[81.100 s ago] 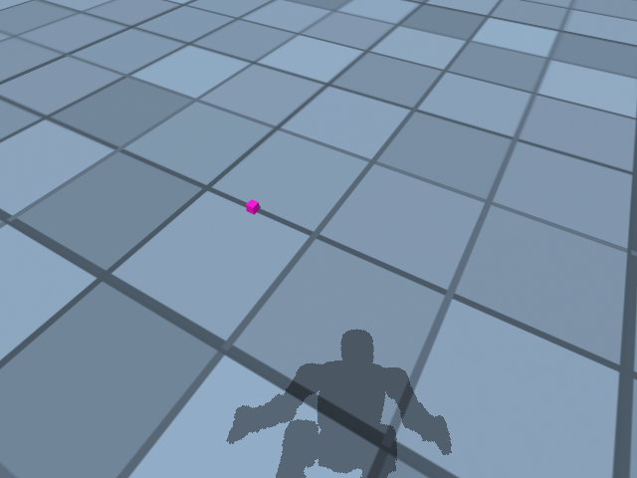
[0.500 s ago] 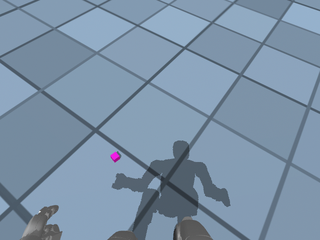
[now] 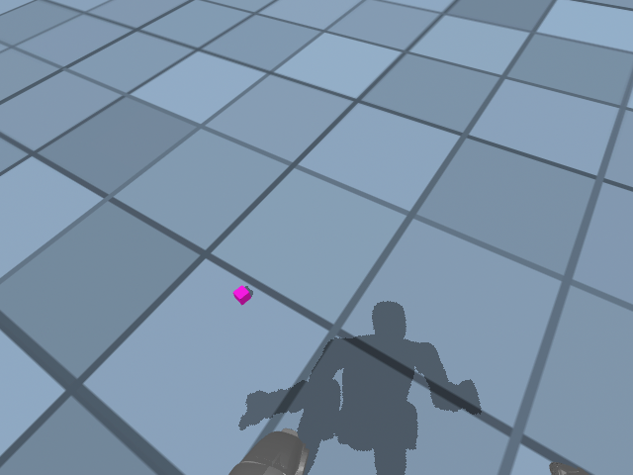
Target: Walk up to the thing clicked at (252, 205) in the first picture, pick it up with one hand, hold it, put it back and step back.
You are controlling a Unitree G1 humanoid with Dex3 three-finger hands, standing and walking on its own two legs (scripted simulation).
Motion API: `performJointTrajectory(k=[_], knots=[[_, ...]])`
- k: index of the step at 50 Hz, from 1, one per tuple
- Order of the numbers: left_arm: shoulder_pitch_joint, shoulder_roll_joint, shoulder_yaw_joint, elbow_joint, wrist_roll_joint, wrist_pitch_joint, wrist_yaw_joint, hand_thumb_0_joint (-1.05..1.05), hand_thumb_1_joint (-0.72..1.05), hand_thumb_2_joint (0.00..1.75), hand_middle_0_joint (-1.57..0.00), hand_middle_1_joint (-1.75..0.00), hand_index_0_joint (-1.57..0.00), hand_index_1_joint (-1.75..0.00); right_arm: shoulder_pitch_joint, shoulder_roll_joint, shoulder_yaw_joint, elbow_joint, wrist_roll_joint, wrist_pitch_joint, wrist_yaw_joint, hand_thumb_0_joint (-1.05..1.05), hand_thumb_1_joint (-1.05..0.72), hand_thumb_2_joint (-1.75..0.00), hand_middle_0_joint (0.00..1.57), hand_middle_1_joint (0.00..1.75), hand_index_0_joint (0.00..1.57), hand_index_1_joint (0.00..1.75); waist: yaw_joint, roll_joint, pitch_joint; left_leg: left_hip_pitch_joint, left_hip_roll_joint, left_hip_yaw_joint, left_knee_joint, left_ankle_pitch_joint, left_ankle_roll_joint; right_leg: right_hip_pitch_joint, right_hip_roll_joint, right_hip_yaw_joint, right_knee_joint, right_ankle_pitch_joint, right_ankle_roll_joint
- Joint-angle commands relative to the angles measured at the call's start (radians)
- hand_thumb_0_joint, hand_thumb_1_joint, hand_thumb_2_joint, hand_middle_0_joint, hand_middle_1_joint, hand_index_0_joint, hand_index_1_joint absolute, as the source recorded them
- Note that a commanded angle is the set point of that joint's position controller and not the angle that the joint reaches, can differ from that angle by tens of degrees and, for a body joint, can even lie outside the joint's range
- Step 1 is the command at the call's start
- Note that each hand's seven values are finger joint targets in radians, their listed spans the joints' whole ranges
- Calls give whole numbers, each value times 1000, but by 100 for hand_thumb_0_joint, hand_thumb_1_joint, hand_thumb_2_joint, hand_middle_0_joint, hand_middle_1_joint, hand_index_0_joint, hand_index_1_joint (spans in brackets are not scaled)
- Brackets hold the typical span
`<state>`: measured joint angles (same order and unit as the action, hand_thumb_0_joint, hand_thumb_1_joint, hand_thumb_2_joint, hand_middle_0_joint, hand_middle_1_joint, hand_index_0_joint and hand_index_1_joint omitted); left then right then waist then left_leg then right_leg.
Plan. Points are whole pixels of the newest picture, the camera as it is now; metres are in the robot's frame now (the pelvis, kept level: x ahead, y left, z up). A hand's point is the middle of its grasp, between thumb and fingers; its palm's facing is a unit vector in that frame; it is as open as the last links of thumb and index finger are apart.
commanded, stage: step back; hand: left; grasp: from above
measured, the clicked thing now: (242, 295) +0.75 +0.37 -0.74
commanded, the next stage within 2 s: stand in 1.54 s
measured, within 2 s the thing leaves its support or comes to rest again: neither
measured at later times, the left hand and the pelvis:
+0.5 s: hand out of the picture -0.08 +0.26 -0.15, palm faces +0.05 -0.93 -0.37, open 7.3 cm; pelvis -0.18 -0.01 +0.00, yaw +3 degrees
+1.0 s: hand out of the picture -0.21 +0.26 -0.14, palm faces +0.07 -0.91 -0.41, open 7.4 cm; pelvis -0.24 -0.02 +0.00, yaw +5 degrees
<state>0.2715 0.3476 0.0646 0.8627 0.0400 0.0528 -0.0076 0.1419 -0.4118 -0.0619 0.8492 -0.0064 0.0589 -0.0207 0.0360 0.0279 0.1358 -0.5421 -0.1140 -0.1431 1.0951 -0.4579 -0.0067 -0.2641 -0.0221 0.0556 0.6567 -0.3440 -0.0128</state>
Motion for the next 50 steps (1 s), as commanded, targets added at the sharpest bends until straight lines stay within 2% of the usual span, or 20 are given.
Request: performJointTrajectory(k=[1, 7, 10, 11, 13, 14, 17, 24, 28, 29, 30, 31, 32, 35, 40, 43, 45, 47, 48, 50], knots=[[-146, 277, 89, -156, 10, -46, 31, 0, 90, 90, -20, -30, -20, -30, 48, -169, -36, -60, 1, -32, -19, 0, -90, -90, 20, 30, 20, 30, -34, -184, -79, 37, -26, -6, 111, 9, -12, -50, -167, 124, -217, 350, -154], [-51, 259, 83, -155, 0, -25, 52, 0, 90, 90, -20, -30, -20, -30, 42, -138, -29, -74, -11, -52, -13, 0, -90, -90, 20, 30, 20, 30, 21, -244, -196, 78, 84, 91, -368, -65, -7, 256, -235, 164, -102, 578, -188], [-125, 260, 69, -179, -23, -4, 43, 0, 90, 90, -20, -30, -20, -30, 164, -147, -45, -18, -18, -56, -10, 0, -90, -90, 20, 30, 20, 30, -42, -178, -248, 294, 80, 143, -724, 289, 19, 164, -181, 97, 30, 486, -117], [-111, 228, 57, -190, -24, 0, 40, 0, 90, 90, -20, -30, -20, -30, 151, -196, -63, -24, -28, -56, -11, 0, -90, -90, 20, 30, 20, 30, -28, -78, -256, 394, 184, -19, -708, 409, 56, 8, -127, 71, 89, 333, -71], [-177, 232, 64, -197, -32, 1, 50, 0, 90, 90, -20, -30, -20, -30, 77, -353, -81, -65, -28, -45, -4, 0, -90, -90, 20, 30, 20, 30, -68, 187, -195, 248, 512, -377, -751, 550, 312, -154, 75, 24, 429, -313, -4], [-198, 264, 73, -182, -26, 2, 54, 0, 90, 90, -20, -30, -20, -30, 26, -350, -82, -73, -33, -53, -11, 0, -90, -90, 20, 30, 20, 30, -70, 182, -139, 124, 549, -439, -777, 516, 350, -115, 58, 106, 558, -323, -5], [-111, 232, 76, -128, -43, 10, 37, 0, 90, 90, -20, -30, -20, -30, -61, -224, -44, -89, -36, -56, -19, 0, -90, -90, 20, 30, 20, 30, 15, 70, -104, 195, 352, -104, -685, 584, 228, -184, 109, 148, 646, -171, -19], [-89, 210, 57, -90, -24, -43, 25, 0, 90, 90, -20, -30, -20, -30, 38, -211, -51, -52, -29, -50, -6, 0, -90, -90, 20, 30, 20, 30, -71, 164, -214, 496, 331, -94, -655, 278, 237, -149, 44, 9, 118, -192, 33], [62, 216, 64, 51, -11, -71, 25, 0, 90, 90, -20, -30, -20, -30, -11, -230, -56, -45, -29, -15, 12, 0, -90, -90, 20, 30, 20, 30, -16, 136, -221, 275, 262, 4, -545, 81, 160, 170, 68, -80, -343, -6, -17], [58, 266, 81, 57, 5, -75, 27, 0, 90, 90, -20, -30, -20, -30, -8, -173, -39, -58, -25, -14, 14, 0, -90, -90, 20, 30, 20, 30, -20, 14, -189, 84, 197, 45, -427, 10, 106, 247, -1, 97, -319, -60, -53], [42, 330, 94, 33, 17, -78, 29, 0, 90, 90, -20, -30, -20, -30, -16, -107, -17, -83, -23, -22, 13, 0, -90, -90, 20, 30, 20, 30, -6, -195, -127, -131, 73, 74, -290, -95, 35, 207, -203, 414, -381, -273, -107], [-50, 428, 105, -14, 20, -73, 31, 0, 90, 90, -20, -30, -20, -30, -103, -164, -41, -87, -25, -24, -1, 0, -90, -90, 20, 30, 20, 30, 50, -224, -53, 18, 101, -52, -207, -118, 1, -155, -389, 586, -477, -497, -235], [-147, 412, 97, -30, 14, -75, 31, 0, 90, 90, -20, -30, -20, -30, -94, -221, -64, -57, -23, -27, 2, 0, -90, -90, 20, 30, 20, 30, 5, -209, 48, 109, 137, -53, -119, -67, -8, -318, -394, 565, -498, -576, -247], [-190, 268, 68, -23, 2, -96, 33, 0, 90, 90, -20, -30, -20, -30, 11, -149, -37, 9, -10, -44, 17, 0, -90, -90, 20, 30, 20, 30, -64, -127, 30, 75, 55, -11, -144, 89, -3, -94, -167, 177, -356, -36, -140], [-51, 315, 88, 1, 13, -100, 16, 0, 90, 90, -20, -30, -20, -30, -22, -155, -31, 2, -25, -72, 34, 0, -90, -90, 20, 30, 20, 30, 27, -244, -29, 65, 102, 86, -394, -8, -15, 104, -197, 211, -356, -205, -153], [-43, 312, 78, -3, -5, -83, 9, 0, 90, 90, -20, -30, -20, -30, 33, -146, -44, 29, -27, -99, 33, 0, -90, -90, 20, 30, 20, 30, -4, -217, -87, 234, 92, 151, -659, 57, 9, 112, -208, 158, -223, 42, -162], [-16, 226, 42, -7, -14, -77, 9, 0, 90, 90, -20, -30, -20, -30, 116, -166, -67, 58, -36, -116, 24, 0, -90, -90, 20, 30, 20, 30, -41, -86, -173, 516, 137, 18, -757, 198, 51, -19, -123, 48, 32, 232, -80], [-90, 208, 43, -32, -23, -78, 14, 0, 90, 90, -20, -30, -20, -30, 176, -314, -100, 54, -37, -122, 21, 0, -90, -90, 20, 30, 20, 30, -78, 122, -177, 587, 466, -456, -809, 136, 247, -322, 22, -61, 296, -230, -26], [-129, 267, 54, -35, -20, -81, 18, 0, 90, 90, -20, -30, -20, -30, 181, -326, -106, 64, -24, -120, 23, 0, -90, -90, 20, 30, 20, 30, -89, 101, -109, 490, 507, -469, -832, 74, 314, -302, -39, 24, 315, -258, -32], [-91, 258, 52, -21, -25, -86, 9, 0, 90, 90, -20, -30, -20, -30, 121, -242, -80, 41, -26, -115, 24, 0, -90, -90, 20, 30, 20, 30, -48, 62, -63, 458, 395, -265, -815, 113, 251, -291, -34, 28, 293, -197, -39]])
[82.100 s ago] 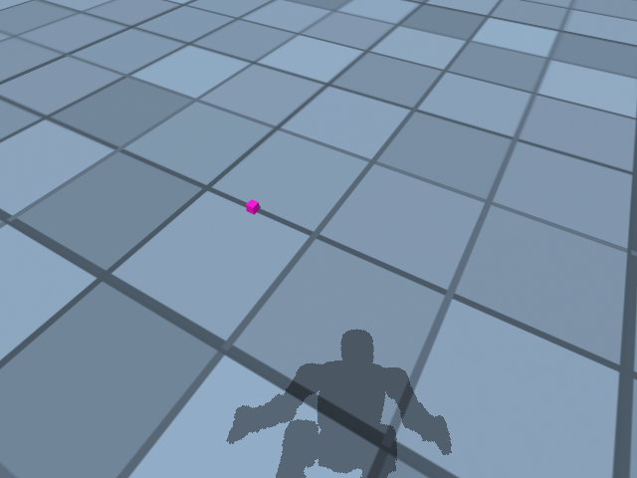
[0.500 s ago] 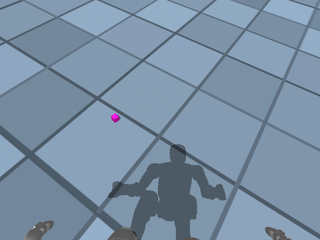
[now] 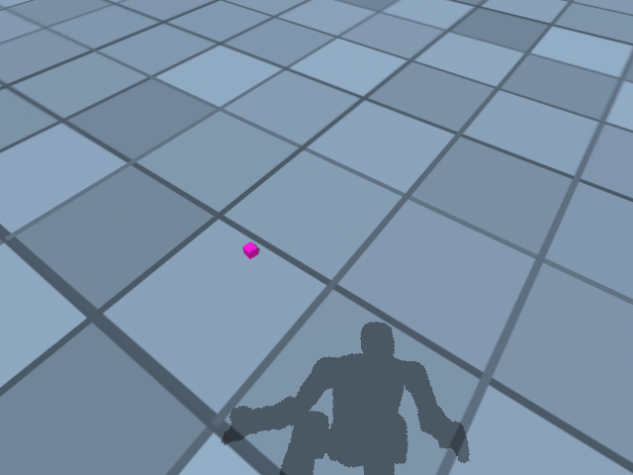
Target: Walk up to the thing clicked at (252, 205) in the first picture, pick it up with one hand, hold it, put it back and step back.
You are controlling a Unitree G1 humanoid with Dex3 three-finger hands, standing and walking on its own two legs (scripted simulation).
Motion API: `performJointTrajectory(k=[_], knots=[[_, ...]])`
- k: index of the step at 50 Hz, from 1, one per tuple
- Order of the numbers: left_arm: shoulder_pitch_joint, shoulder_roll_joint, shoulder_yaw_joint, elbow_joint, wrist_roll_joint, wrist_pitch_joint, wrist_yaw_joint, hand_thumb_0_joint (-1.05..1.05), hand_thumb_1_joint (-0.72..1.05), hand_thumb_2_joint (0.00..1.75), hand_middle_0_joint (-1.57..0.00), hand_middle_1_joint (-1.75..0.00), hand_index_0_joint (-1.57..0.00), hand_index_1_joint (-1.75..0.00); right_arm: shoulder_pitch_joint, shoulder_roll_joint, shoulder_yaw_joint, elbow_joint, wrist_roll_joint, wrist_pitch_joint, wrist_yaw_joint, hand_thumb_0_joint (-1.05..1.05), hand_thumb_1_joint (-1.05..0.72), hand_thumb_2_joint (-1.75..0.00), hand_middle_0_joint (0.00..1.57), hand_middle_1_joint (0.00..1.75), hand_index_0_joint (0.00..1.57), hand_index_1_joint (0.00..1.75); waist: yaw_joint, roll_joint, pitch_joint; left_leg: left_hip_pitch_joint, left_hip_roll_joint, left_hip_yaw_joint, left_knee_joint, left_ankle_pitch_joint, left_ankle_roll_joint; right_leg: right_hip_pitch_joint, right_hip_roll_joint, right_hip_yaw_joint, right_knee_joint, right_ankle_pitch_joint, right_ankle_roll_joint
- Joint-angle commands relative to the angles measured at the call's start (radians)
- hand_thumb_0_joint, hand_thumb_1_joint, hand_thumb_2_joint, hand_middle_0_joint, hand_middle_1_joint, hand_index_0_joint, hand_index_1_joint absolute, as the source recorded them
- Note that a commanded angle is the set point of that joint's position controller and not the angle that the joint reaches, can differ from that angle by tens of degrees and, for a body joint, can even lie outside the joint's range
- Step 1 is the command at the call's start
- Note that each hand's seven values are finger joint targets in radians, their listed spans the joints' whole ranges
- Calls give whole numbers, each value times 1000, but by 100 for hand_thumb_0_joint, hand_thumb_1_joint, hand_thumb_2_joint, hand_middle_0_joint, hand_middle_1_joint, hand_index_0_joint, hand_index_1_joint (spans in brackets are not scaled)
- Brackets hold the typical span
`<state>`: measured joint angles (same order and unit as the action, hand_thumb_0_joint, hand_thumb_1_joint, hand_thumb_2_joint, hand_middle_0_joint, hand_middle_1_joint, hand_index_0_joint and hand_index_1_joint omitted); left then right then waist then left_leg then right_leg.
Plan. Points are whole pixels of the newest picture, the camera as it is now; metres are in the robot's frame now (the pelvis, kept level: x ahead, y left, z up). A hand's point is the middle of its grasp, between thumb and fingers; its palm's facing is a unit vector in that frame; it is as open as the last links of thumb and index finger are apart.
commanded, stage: step back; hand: left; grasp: from above
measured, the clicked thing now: (250, 250) +1.02 +0.31 -0.74
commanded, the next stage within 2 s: stand in 0.54 s
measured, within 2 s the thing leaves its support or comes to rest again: neither
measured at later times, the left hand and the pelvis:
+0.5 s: hand out of the picture +0.12 +0.25 -0.14, palm faces +0.05 -0.92 -0.39, open 7.4 cm; pelvis +0.04 -0.02 -0.01, yaw +2 degrees
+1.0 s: hand out of the picture +0.14 +0.24 -0.14, palm faces +0.02 -0.95 -0.32, open 7.3 cm; pelvis +0.06 -0.01 +0.01, yaw +2 degrees
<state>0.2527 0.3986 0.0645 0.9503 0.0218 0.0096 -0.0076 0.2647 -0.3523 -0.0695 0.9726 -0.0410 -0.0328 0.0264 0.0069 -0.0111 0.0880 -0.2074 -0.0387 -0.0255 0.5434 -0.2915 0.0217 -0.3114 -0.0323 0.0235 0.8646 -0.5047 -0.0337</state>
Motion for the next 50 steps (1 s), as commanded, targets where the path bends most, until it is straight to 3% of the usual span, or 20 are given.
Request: performJointTrajectory(k=[1, 5, 8, 9, 10, 11, 12, 13, 16, 23, 25, 26, 27, 28, 29, 31, 32, 35, 44, 50], knots=[[-51, 200, 51, -94, -5, -45, 4, 0, 90, 90, -20, -30, -20, -30, -26, -276, -64, -94, 7, -26, -25, 0, -90, -90, 20, 30, 20, 30, -10, 107, 5, 101, 278, -317, -248, -12, 191, -240, -37, 42, 47, 15, -14], [-50, 168, 49, -69, -10, -48, -6, 0, 90, 90, -20, -30, -20, -30, -40, -273, -57, -97, 8, -20, -20, 0, -90, -90, 20, 30, 20, 30, -25, 186, 2, -24, 226, -216, -243, 44, 164, -78, -4, -53, -118, 123, 21], [20, 153, 50, -20, -10, -66, 12, 0, 90, 90, -20, -30, -20, -30, -124, -236, -31, -115, 22, 5, -21, 0, -90, -90, 20, 30, 20, 30, 35, 171, -65, -130, 188, -95, -53, 171, 123, 174, 37, -105, -360, 300, 23], [57, 160, 56, 7, -8, -69, 21, 0, 90, 90, -20, -30, -20, -30, -138, -194, -14, -120, 31, 15, -23, 0, -90, -90, 20, 30, 20, 30, 61, 123, -76, -190, 152, -76, 32, 110, 87, 257, 51, -92, -402, 347, 22], [64, 199, 67, 11, 0, -72, 28, 0, 90, 90, -20, -30, -20, -30, -107, -140, 4, -119, 39, 20, -27, 0, -90, -90, 20, 30, 20, 30, 61, 10, -89, -254, 90, -56, 135, -20, 49, 307, -23, 29, -451, 321, 11], [38, 271, 79, -12, 16, -79, 33, 0, 90, 90, -20, -30, -20, -30, -61, -106, 18, -126, 43, 24, -33, 0, -90, -90, 20, 30, 20, 30, 45, -154, -100, -319, -13, -69, 260, -194, 5, 266, -234, 352, -576, 174, -56], [-55, 305, 78, -40, 13, -75, 32, 0, 90, 90, -20, -30, -20, -30, -34, -164, -2, -90, 34, 40, -42, 0, -90, -90, 20, 30, 20, 30, 24, -97, -89, -214, 14, -108, 362, -310, -7, 68, -365, 490, -666, -141, -145], [-139, 316, 78, -64, 17, -70, 30, 0, 90, 90, -20, -30, -20, -30, -4, -223, -27, -60, 28, 47, -44, 0, -90, -90, 20, 30, 20, 30, 2, -107, -24, -168, 50, -108, 408, -310, -15, -50, -384, 519, -670, -247, -207], [-154, 246, 61, -64, 8, -77, 29, 0, 90, 90, -20, -30, -20, -30, -3, -224, -24, -24, 26, 43, -34, 0, -90, -90, 20, 30, 20, 30, -3, -91, -2, -200, 52, -132, 393, -207, -10, -16, -262, 304, -619, -69, -136], [-163, 247, 63, -45, 4, -68, 28, 0, 90, 90, -20, -30, -20, -30, -18, -204, -19, 3, 9, 32, -27, 0, -90, -90, 20, 30, 20, 30, 7, -161, -89, -108, 68, 13, 144, -189, -27, 43, -244, 154, -484, 247, -140], [-191, 244, 56, -50, -4, -56, 27, 0, 90, 90, -20, -30, -20, -30, 21, -199, -23, 26, 6, 24, -27, 0, -90, -90, 20, 30, 20, 30, -25, -138, -121, -12, 36, 70, -52, -37, -22, 39, -212, 97, -379, 328, -110], [-183, 207, 45, -50, -9, -52, 27, 0, 90, 90, -20, -30, -20, -30, 18, -204, -28, 37, 1, 18, -32, 0, -90, -90, 20, 30, 20, 30, -28, -87, -133, 38, 41, 42, -124, 61, -16, 23, -185, 65, -308, 411, -78], [-151, 125, 19, -33, -29, -50, 19, 0, 90, 90, -20, -30, -20, -30, 3, -236, -21, 8, 7, -13, -39, 0, -90, -90, 20, 30, 20, 30, -25, 14, -169, 130, 216, -218, -243, 272, 13, -14, -75, -16, -184, 440, 7], [-128, 95, 5, -32, -39, -44, 18, 0, 90, 90, -20, -30, -20, -30, -92, -308, -28, -11, 3, -27, -41, 0, -90, -90, 20, 30, 20, 30, 28, 73, -128, 109, 318, -338, -238, 339, 76, -65, 3, -47, -233, 266, 36], [-160, 143, 13, -21, -41, -38, 21, 0, 90, 90, -20, -30, -20, -30, -142, -316, -23, -9, 10, -32, -39, 0, -90, -90, 20, 30, 20, 30, 29, 76, -124, -9, 316, -316, -179, 327, 119, 53, -19, -8, -260, 139, 30], [-176, 150, 8, 17, -30, -43, 12, 0, 90, 90, -20, -30, -20, -30, -184, -250, -7, 8, 19, -25, -32, 0, -90, -90, 20, 30, 20, 30, 36, 46, -83, -76, 227, -166, -176, 237, 65, 165, -50, 13, -383, 291, 21], [-176, 152, 7, 27, -26, -46, 9, 0, 90, 90, -20, -30, -20, -30, -181, -224, 2, 9, 27, -23, -34, 0, -90, -90, 20, 30, 20, 30, 27, 66, -112, -14, 189, -113, -155, 316, 30, 189, -76, 16, -373, 445, 7], [-161, 158, -6, 49, -25, -47, 9, 0, 90, 90, -20, -30, -20, -30, -146, -243, 5, 41, 35, -28, -38, 0, -90, -90, 20, 30, 20, 30, 11, 114, -157, 67, 179, -91, -148, 463, 2, 211, -82, 19, -389, 564, 2], [-206, 166, -29, 104, -17, -48, 10, 0, 90, 90, -20, -30, -20, -30, -199, -217, 17, 70, 41, -6, -37, 0, -90, -90, 20, 30, 20, 30, -8, 22, -138, 100, 176, -63, -211, 393, -6, 248, -98, 20, -490, 602, 18], [-216, 165, -28, 120, -14, -50, 10, 0, 90, 90, -20, -30, -20, -30, -243, -215, 18, 76, 36, -2, -30, 0, -90, -90, 20, 30, 20, 30, -5, 23, -109, 98, 173, -59, -252, 268, -7, 229, -103, 26, -547, 508, 26]])
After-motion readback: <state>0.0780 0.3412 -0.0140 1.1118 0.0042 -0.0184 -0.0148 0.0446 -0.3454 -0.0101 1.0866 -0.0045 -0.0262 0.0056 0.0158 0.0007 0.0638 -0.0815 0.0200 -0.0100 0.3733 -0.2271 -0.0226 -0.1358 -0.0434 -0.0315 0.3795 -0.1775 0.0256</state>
